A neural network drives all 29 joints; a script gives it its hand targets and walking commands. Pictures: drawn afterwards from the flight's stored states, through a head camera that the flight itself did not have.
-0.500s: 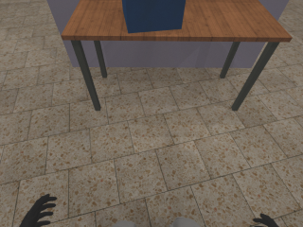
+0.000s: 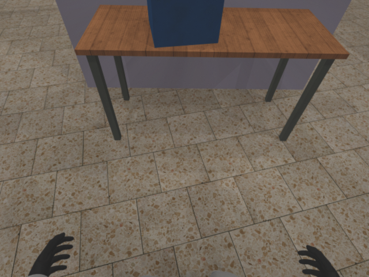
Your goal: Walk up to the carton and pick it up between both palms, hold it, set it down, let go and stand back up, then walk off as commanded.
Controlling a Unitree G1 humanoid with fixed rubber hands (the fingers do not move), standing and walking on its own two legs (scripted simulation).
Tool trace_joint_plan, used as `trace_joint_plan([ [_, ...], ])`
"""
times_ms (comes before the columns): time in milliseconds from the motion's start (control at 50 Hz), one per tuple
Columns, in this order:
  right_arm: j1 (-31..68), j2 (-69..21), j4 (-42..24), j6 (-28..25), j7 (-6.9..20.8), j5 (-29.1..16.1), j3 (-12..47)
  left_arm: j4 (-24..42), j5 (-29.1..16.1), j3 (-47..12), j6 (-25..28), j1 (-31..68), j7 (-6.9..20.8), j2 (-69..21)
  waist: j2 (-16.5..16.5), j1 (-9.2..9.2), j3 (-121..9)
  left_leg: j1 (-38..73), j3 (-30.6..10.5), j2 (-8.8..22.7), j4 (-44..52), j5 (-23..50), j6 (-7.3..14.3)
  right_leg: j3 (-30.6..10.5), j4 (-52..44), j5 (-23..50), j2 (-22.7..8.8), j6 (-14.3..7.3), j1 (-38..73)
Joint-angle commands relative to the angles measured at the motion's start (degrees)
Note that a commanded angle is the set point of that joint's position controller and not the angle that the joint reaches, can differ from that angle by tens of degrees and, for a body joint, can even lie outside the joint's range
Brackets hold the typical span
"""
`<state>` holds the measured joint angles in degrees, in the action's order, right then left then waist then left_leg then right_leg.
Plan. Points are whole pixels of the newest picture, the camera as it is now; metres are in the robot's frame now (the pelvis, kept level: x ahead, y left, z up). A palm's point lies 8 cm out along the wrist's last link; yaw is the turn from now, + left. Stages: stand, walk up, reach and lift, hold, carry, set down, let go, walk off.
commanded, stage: stand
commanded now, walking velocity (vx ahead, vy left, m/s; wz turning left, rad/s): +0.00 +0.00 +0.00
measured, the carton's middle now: (181, 9) +1.22 +0.06 +0.04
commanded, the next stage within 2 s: none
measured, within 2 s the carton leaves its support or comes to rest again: neither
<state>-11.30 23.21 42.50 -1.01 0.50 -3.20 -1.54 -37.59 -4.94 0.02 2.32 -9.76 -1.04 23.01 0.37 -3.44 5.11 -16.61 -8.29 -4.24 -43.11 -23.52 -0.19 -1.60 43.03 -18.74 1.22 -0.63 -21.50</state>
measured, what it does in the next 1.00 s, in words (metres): stands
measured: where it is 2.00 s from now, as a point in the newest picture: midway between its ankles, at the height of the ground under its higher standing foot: outside the picture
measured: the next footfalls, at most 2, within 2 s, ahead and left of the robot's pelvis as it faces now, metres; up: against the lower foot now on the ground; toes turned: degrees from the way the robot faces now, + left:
none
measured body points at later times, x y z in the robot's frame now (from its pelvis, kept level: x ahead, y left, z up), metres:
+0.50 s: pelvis -0.01 -0.01 +0.01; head +0.01 -0.02 +0.46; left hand +0.13 +0.30 -0.07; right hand +0.13 -0.31 -0.09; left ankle +0.00 +0.13 -0.71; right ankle +0.05 -0.11 -0.71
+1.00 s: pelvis -0.01 -0.01 +0.01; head +0.02 -0.02 +0.46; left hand +0.13 +0.30 -0.07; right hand +0.13 -0.31 -0.09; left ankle +0.00 +0.13 -0.71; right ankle +0.05 -0.11 -0.71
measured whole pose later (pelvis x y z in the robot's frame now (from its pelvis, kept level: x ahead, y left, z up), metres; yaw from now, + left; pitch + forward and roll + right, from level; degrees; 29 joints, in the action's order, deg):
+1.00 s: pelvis -0.01 -0.01 +0.01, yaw +0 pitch -1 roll +1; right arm -10.7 23.2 47.0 -1.3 0.6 -3.2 0.5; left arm -44.3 -4.9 0.0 2.3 -7.6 -0.3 21.7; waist 0.3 -3.4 3.1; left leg -15.7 -8.5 -4.0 -34.3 -18.1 -0.9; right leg -1.6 36.4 -14.5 0.7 -1.3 -21.4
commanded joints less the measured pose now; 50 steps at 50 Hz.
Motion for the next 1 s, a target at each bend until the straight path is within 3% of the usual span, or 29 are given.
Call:
trace_joint_plan([
  [0,4.1,11.6,-0.8,-2.5,-0.8,3.9,-2.5,-4.1,5.8,2.8,1.9,4.1,0.3,11.1,0.3,3.41,-8.9,2.0,-4.8,7.3,12.8,16.2,3.9,-8.4,-14.1,11.6,-7.9,-5.0,8.8],
  [40,4.9,12.1,-0.3,-2.2,-0.6,3.9,-2.4,-5.2,5.8,2.8,2.0,2.9,0.3,11.1,0.9,2.47,-9.2,0.9,-4.6,7.1,12.6,14.3,4.2,-9.7,-15.0,9.1,-8.3,-5.1,8.3],
  [60,3.8,11.3,0.2,-2.4,-0.5,3.9,-1.9,-5.1,5.9,3.0,2.0,4.2,0.3,12.0,-1.0,3.70,-7.2,1.9,-4.3,6.8,13.3,12.6,3.8,-10.3,-16.3,6.2,-8.7,-5.3,6.1],
  [100,4.6,11.2,0.2,-2.7,-0.5,4.0,-2.0,-5.5,5.7,2.8,1.8,4.7,0.7,10.6,0.9,2.91,-8.9,0.8,-5.0,7.6,15.2,12.9,4.4,-8.1,-15.2,7.1,-7.5,-4.5,8.8],
  [140,5.4,11.4,0.0,-2.9,-0.4,4.0,-2.0,-6.5,5.5,2.4,1.7,2.7,1.0,10.3,0.0,2.17,-8.7,1.0,-5.5,7.6,15.6,11.4,3.9,-8.3,-16.0,3.4,-7.4,-4.5,7.8],
  [180,5.0,10.8,0.6,-2.6,-0.5,4.1,-1.3,-6.6,5.8,2.5,1.6,4.0,1.1,10.5,-1.4,2.84,-7.4,1.0,-5.3,7.6,16.6,9.2,4.1,-9.0,-17.9,0.7,-7.6,-4.5,6.6],
  [220,5.4,11.2,0.6,-2.6,-0.4,4.2,-1.7,-6.7,5.8,2.9,1.3,5.2,1.0,11.0,1.1,2.67,-7.6,-0.9,-5.5,7.3,17.4,7.9,4.2,-8.3,-17.8,-2.6,-7.0,-4.0,7.8],
  [260,5.6,10.9,1.0,-2.3,-0.3,4.1,-1.6,-7.0,5.9,2.6,1.4,4.7,1.0,10.6,1.0,2.40,-7.9,0.4,-4.7,7.0,17.1,7.3,4.1,-9.4,-20.0,-3.1,-7.5,-3.9,7.1],
  [300,5.1,11.3,1.5,-2.3,-0.2,4.3,-1.6,-7.4,6.3,2.9,1.5,6.1,1.1,11.7,0.3,3.54,-6.6,0.9,-4.1,6.6,17.0,6.7,3.9,-10.4,-21.1,-5.6,-8.1,-4.3,5.1],
  [320,5.8,11.0,1.6,-2.4,-0.1,3.9,-1.7,-7.4,6.0,2.7,1.5,4.9,1.1,10.7,0.6,2.56,-7.8,0.7,-4.2,6.8,16.6,6.8,4.3,-10.1,-20.6,-4.3,-8.0,-4.3,6.6],
  [360,4.0,10.1,2.1,-2.4,-0.2,4.1,-1.4,-7.8,6.1,3.0,1.7,5.8,1.4,11.4,2.1,3.50,-7.5,1.3,-3.5,6.2,15.6,7.9,4.0,-11.3,-21.8,-4.0,-9.0,-4.6,6.1],
  [400,4.0,9.7,1.7,-2.6,-0.2,4.1,-1.4,-7.3,6.4,2.6,1.7,6.4,1.2,11.4,1.0,3.98,-7.9,2.2,-3.3,6.4,16.5,9.3,3.7,-10.2,-20.6,-1.1,-8.3,-4.1,6.5],
  [420,4.6,10.7,2.4,-2.5,-0.2,4.0,-1.4,-8.0,6.2,2.6,1.7,4.9,1.4,10.8,1.1,3.03,-8.4,1.9,-3.9,6.3,16.9,9.0,4.0,-10.6,-21.4,-1.1,-8.3,-4.1,7.2],
  [460,4.7,10.8,2.4,-2.3,0.0,4.1,-1.5,-8.7,6.0,2.6,1.8,4.9,1.0,11.3,2.4,3.31,-8.3,2.3,-3.6,6.3,16.5,10.6,4.0,-10.3,-21.0,0.8,-8.3,-4.2,7.2],
  [520,5.4,10.9,2.8,-2.5,-0.1,4.7,-1.0,-8.4,6.1,2.6,1.5,5.2,1.1,9.9,0.7,2.32,-8.6,1.4,-4.3,7.0,18.4,10.2,4.1,-9.3,-19.8,1.2,-8.1,-4.0,8.2],
  [600,4.0,9.9,2.8,-2.3,-0.2,3.9,-1.1,-8.6,6.2,2.6,1.4,5.6,1.1,10.6,2.4,3.61,-9.6,2.9,-3.3,6.7,16.6,13.5,3.5,-9.3,-20.6,4.1,-8.3,-4.1,7.8],
  [620,4.0,10.2,3.1,-2.3,-0.3,3.9,-1.2,-9.1,6.4,2.8,1.5,4.9,1.2,10.9,2.4,3.18,-10.2,3.4,-3.1,6.7,15.9,15.5,3.5,-9.4,-20.2,6.2,-8.2,-4.1,8.8],
  [660,3.1,10.5,3.5,-2.2,-0.2,3.7,-1.2,-9.3,6.3,2.6,1.5,4.9,1.2,11.4,1.3,3.28,-10.6,3.0,-3.0,6.6,16.2,12.0,3.6,-9.7,-20.8,1.4,-8.6,-4.0,8.3],
  [700,4.7,10.2,3.2,-2.1,-0.1,3.9,-1.0,-10.1,5.8,2.4,1.2,4.5,1.3,10.5,0.5,2.74,-9.7,3.7,-2.8,6.5,16.0,14.7,3.8,-10.1,-21.0,4.4,-8.5,-4.1,7.5],
  [720,4.8,10.4,3.0,-2.0,-0.1,4.0,-1.1,-9.9,5.9,2.4,1.1,5.2,0.9,10.2,2.0,2.83,-8.7,2.0,-3.3,7.0,17.2,12.4,3.9,-9.5,-21.0,2.9,-8.2,-3.8,7.9],
  [760,4.2,9.8,3.5,-2.1,-0.3,4.2,-0.8,-9.4,6.5,2.7,1.0,6.5,1.1,11.0,1.2,2.94,-9.3,1.7,-3.5,6.8,16.9,9.5,3.9,-10.3,-21.5,-3.0,-8.4,-3.9,6.9],
  [800,3.8,9.5,3.7,-2.1,-0.3,4.1,-0.7,-9.8,6.2,2.8,0.9,5.8,1.3,11.2,2.1,3.12,-8.2,2.6,-3.2,6.6,16.9,9.5,4.0,-11.3,-22.7,-4.0,-9.1,-4.3,5.4],
  [840,4.6,10.4,3.8,-2.2,-0.2,4.1,-0.8,-9.7,6.0,2.2,1.0,4.7,1.3,9.6,0.5,2.36,-8.3,1.7,-4.1,7.1,18.2,8.6,4.2,-9.7,-21.7,-2.7,-7.7,-3.6,6.8],
  [860,4.8,10.0,3.3,-2.2,-0.2,4.1,-0.6,-10.0,5.9,2.5,0.9,5.6,1.2,10.2,1.5,2.08,-8.3,0.9,-4.6,7.4,18.4,9.6,4.1,-9.2,-21.0,-2.3,-7.6,-3.4,7.3],
  [960,4.6,10.5,3.4,-2.2,-0.3,4.1,-0.5,-10.3,6.0,2.4,1.1,5.7,1.1,10.2,0.5,2.88,-11.0,3.6,-3.9,7.2,17.4,14.5,3.8,-9.3,-20.2,5.7,-8.3,-3.5,9.6],
  [980,4.5,10.5,3.9,-2.0,-0.5,4.0,-0.5,-9.9,5.8,2.5,0.9,5.4,1.0,10.3,1.1,2.34,-10.2,3.0,-4.3,7.5,17.5,15.5,4.1,-9.1,-19.7,4.9,-8.2,-3.5,9.3],
])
